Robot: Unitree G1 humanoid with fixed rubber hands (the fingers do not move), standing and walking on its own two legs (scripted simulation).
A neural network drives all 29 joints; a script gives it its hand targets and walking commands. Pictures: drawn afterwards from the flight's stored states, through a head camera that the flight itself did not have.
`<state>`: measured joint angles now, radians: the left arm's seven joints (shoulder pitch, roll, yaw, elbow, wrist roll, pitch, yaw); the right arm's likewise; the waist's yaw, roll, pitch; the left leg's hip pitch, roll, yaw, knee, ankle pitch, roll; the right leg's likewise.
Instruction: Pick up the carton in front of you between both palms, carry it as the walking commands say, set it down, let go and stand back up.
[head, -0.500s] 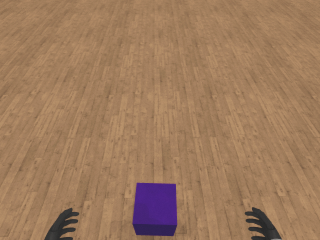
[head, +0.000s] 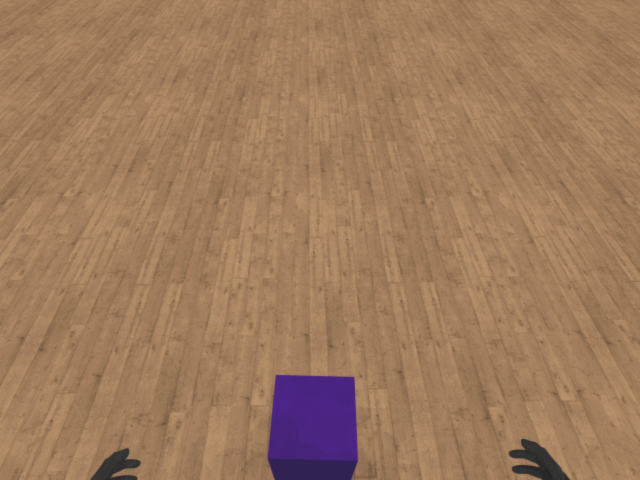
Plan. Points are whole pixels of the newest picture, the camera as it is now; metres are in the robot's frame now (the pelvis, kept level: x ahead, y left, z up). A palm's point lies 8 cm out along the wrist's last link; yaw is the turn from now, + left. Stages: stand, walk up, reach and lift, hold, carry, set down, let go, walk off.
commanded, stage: stand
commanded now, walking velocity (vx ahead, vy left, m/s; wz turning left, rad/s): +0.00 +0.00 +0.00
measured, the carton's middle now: (313, 430) +0.37 +0.02 -0.65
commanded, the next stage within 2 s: none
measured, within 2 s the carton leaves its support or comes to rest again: neither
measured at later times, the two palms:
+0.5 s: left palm out of the picture +0.08 +0.30 -0.10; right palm out of the picture +0.09 -0.31 -0.09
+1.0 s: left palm out of the picture +0.07 +0.31 -0.10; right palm out of the picture +0.07 -0.31 -0.09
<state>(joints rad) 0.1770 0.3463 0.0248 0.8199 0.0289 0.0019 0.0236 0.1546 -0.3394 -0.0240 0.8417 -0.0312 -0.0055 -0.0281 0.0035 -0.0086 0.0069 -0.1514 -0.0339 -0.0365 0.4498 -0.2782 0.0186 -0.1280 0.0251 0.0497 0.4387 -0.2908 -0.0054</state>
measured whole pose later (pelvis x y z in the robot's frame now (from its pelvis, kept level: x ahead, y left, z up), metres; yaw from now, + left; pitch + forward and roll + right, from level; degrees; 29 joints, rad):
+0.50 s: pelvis -0.01 +0.00 +0.01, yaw +0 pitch -2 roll +0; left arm 0.16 0.37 0.01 0.94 0.02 -0.01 0.02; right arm 0.14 -0.37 -0.01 0.96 -0.02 -0.01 -0.02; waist 0.01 -0.01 0.02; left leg -0.12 -0.03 -0.03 0.37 -0.22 0.01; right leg -0.10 0.03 0.05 0.37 -0.23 -0.01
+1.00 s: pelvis -0.02 +0.00 +0.01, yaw +0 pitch -2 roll +0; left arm 0.13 0.39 0.00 1.01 0.02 -0.01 0.01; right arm 0.12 -0.38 -0.01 1.03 -0.01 -0.02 -0.02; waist 0.00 -0.01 0.03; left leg -0.11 -0.03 -0.04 0.34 -0.19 0.01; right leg -0.09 0.02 0.05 0.34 -0.21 0.00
